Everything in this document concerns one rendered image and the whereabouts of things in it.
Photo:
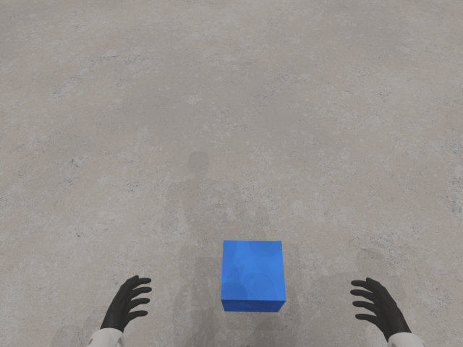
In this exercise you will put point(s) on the carton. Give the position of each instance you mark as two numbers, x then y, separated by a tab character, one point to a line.
252	276

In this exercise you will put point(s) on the robot right forearm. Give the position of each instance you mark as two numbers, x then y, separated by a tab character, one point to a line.
405	340

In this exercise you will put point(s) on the robot left forearm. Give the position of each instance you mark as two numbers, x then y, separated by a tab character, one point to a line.
107	337

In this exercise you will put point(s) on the right robot hand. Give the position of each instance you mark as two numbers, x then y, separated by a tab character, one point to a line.
389	319

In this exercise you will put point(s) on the left robot hand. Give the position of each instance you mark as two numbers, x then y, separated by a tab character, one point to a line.
118	315

